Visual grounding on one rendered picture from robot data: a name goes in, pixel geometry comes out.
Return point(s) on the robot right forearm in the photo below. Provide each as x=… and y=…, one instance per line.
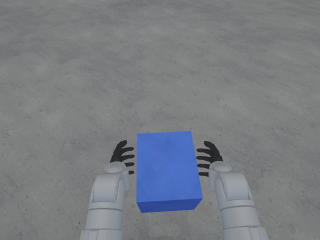
x=235, y=203

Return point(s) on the robot left forearm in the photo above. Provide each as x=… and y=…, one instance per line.
x=106, y=204

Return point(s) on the left robot hand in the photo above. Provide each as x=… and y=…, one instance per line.
x=117, y=155

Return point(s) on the carton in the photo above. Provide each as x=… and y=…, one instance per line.
x=167, y=177

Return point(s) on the right robot hand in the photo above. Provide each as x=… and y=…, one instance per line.
x=213, y=152

